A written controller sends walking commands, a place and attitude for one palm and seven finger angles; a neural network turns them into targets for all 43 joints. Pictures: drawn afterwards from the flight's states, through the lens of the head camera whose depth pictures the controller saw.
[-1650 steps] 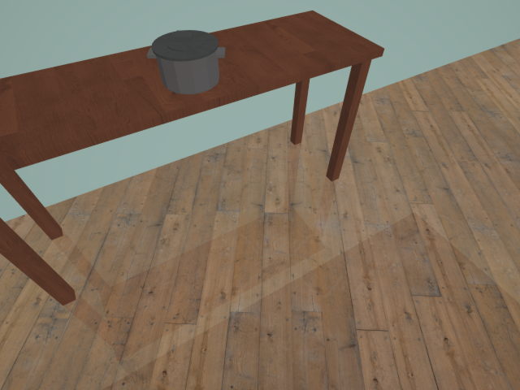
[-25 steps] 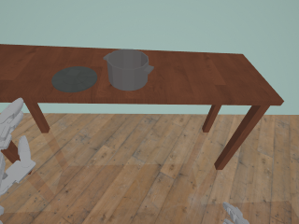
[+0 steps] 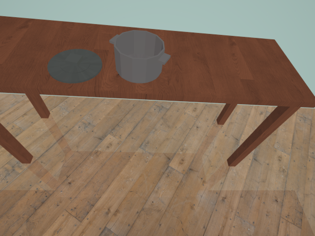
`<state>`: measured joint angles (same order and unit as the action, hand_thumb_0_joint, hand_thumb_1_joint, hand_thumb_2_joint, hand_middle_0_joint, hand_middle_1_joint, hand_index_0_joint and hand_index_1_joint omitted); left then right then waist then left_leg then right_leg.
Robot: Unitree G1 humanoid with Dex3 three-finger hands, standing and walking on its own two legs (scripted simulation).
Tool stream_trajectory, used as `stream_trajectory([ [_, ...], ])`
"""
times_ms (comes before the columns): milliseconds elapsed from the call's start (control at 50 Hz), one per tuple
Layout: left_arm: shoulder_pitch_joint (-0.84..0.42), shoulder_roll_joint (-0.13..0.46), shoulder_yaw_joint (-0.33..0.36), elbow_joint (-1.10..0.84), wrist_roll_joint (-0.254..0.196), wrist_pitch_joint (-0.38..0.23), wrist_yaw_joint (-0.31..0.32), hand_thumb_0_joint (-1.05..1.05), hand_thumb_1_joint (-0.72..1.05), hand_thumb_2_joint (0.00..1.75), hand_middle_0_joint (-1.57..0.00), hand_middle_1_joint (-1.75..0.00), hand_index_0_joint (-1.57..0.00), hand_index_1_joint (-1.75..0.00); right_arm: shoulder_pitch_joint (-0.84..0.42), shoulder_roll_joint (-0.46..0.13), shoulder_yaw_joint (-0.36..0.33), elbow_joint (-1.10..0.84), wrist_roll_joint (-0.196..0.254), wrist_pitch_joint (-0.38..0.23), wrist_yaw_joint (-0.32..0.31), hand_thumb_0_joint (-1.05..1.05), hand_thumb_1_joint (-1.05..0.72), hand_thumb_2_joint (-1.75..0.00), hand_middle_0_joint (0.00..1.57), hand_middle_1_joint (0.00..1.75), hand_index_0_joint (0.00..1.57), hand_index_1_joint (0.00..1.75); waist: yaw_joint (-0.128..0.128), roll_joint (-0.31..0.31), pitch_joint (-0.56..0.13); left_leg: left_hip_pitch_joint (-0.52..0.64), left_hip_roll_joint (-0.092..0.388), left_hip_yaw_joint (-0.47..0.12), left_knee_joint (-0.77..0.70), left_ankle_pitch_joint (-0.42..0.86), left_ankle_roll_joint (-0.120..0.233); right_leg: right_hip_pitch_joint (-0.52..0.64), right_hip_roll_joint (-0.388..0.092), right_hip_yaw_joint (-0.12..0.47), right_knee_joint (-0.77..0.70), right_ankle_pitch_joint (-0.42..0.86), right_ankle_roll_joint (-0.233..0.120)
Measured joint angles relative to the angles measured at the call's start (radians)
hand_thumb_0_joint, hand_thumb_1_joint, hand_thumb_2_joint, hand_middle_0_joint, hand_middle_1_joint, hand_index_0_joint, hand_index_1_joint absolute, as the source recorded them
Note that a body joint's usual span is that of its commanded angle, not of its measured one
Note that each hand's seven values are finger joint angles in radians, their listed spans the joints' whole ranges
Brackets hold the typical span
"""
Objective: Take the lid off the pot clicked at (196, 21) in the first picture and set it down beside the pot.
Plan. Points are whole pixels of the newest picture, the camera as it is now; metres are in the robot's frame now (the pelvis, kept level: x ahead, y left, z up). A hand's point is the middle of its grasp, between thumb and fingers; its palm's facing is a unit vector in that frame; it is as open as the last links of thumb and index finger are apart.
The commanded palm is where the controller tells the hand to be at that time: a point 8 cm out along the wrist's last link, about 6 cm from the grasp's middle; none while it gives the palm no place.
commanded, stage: stop stepping back and stand still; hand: left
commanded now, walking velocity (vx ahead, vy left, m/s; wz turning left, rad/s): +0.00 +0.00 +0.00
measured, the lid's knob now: (74, 59) +0.68 +0.36 -0.01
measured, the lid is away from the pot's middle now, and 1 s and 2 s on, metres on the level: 0.24 0.24 0.24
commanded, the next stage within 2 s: let the arm hang, fingers relaxed in 0.40 s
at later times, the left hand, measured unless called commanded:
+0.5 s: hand out of the picture +0.06 +0.17 -0.17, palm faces +0.00 -0.98 -0.20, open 7.3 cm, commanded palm none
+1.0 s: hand out of the picture +0.04 +0.16 -0.17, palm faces -0.01 -0.98 -0.19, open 7.3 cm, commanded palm none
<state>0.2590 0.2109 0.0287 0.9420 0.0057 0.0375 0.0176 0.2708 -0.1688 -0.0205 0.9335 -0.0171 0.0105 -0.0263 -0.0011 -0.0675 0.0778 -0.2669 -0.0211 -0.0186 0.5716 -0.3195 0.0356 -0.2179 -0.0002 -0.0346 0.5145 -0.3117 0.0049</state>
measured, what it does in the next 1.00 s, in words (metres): stands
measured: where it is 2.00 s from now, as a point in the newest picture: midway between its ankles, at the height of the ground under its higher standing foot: outside the picture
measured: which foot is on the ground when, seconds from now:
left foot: down 0.00-1.00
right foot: down 0.00-1.00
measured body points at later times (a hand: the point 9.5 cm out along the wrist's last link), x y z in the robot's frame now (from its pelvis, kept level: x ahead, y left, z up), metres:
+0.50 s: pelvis +0.02 -0.01 +0.01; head +0.05 +0.00 +0.45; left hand +0.06 +0.22 -0.16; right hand +0.01 -0.22 -0.15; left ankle -0.01 +0.10 -0.73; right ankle -0.03 -0.12 -0.73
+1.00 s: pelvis +0.02 -0.01 +0.01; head +0.05 -0.01 +0.46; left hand +0.04 +0.21 -0.16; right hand +0.00 -0.23 -0.15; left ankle -0.01 +0.10 -0.73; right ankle -0.03 -0.12 -0.73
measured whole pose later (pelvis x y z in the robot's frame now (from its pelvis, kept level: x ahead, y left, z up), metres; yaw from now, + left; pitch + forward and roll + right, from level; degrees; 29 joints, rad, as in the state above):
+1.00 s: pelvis +0.02 -0.01 +0.01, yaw -2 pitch +0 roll +0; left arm 0.24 0.15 0.02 1.11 0.00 0.01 0.04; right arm 0.29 -0.12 -0.03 1.10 -0.01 0.00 -0.05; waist -0.01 0.00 0.06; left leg -0.15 0.00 0.01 0.46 -0.31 0.02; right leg -0.12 0.02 0.00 0.43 -0.30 -0.01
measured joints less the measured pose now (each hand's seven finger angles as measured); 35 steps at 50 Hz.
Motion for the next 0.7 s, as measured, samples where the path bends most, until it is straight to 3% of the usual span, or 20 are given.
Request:
stream_trajectory([
  [120, 0.031, 0.019, -0.011, 0.099, 0.0, -0.008, 0.007, -0.01, 0.95, 0.9, -0.2, -0.3, -0.2, -0.3, 0.038, 0.007, -0.009, 0.07, 0.007, 0.013, -0.006, 0.01, -0.91, -0.9, 0.2, 0.3, 0.2, 0.3, -0.001, 0.036, 0.01, 0.031, 0.006, 0.002, -0.034, 0.003, -0.004, 0.035, 0.006, 0.003, -0.047, 0.012, -0.003],
  [280, 0.011, -0.017, -0.022, 0.148, -0.004, -0.018, 0.016, 0.01, 0.92, 0.9, -0.2, -0.3, -0.19, -0.3, 0.035, 0.035, -0.003, 0.12, 0.011, 0.006, -0.009, 0.01, -0.91, -0.9, 0.2, 0.3, 0.2, 0.3, -0.008, 0.073, 0.001, 0.067, 0.005, 0.016, -0.067, 0.005, -0.004, 0.058, 0.004, 0.017, -0.061, 0.009, -0.002],
  [400, -0.03, -0.056, -0.023, 0.146, -0.002, -0.026, 0.024, 0.01, 0.92, 0.9, -0.2, -0.3, -0.2, -0.3, 0.019, 0.045, -0.005, 0.149, 0.007, 0.003, -0.015, 0.02, -0.93, -0.9, 0.2, 0.3, 0.2, 0.3, -0.01, 0.073, -0.012, 0.089, 0.004, 0.022, -0.081, 0.005, -0.006, 0.07, 0.003, 0.023, -0.061, 0.003, -0.004],
  [700, -0.054, -0.045, -0.005, 0.144, -0.005, -0.033, 0.025, 0.01, 0.93, 0.9, -0.2, -0.3, -0.2, -0.3, 0.014, 0.045, -0.014, 0.159, 0.007, -0.008, -0.02, 0.01, -0.92, -0.9, 0.2, 0.3, 0.2, 0.3, -0.016, 0.059, -0.026, 0.114, 0.015, 0.026, -0.101, 0.005, -0.017, 0.092, 0.014, 0.028, -0.078, 0.004, -0.014],
])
